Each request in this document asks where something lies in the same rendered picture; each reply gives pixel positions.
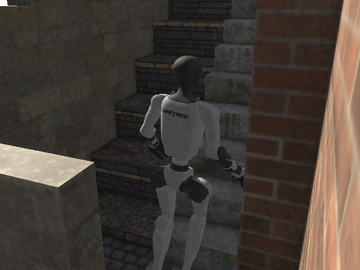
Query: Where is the robot head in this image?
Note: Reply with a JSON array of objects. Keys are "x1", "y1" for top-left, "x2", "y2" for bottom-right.
[{"x1": 168, "y1": 56, "x2": 203, "y2": 104}]

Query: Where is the robot left hand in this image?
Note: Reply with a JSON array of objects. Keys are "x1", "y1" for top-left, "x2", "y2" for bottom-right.
[{"x1": 149, "y1": 139, "x2": 168, "y2": 160}]

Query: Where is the robot left shin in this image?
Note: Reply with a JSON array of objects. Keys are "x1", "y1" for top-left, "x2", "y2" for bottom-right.
[{"x1": 153, "y1": 215, "x2": 172, "y2": 270}]

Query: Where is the robot right upper arm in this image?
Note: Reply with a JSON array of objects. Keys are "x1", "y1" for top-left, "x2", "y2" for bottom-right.
[{"x1": 199, "y1": 102, "x2": 222, "y2": 160}]

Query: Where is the robot left upper arm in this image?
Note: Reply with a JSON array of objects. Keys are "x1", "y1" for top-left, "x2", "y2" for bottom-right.
[{"x1": 139, "y1": 94, "x2": 170, "y2": 138}]

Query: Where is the left robot forearm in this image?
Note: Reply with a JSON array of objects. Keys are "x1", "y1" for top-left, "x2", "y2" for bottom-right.
[{"x1": 140, "y1": 126, "x2": 159, "y2": 149}]

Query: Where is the right robot forearm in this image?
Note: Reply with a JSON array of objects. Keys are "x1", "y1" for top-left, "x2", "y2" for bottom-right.
[{"x1": 216, "y1": 146, "x2": 244, "y2": 178}]

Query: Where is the robot right hand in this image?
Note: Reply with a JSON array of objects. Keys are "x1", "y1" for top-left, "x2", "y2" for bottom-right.
[{"x1": 231, "y1": 174, "x2": 244, "y2": 187}]

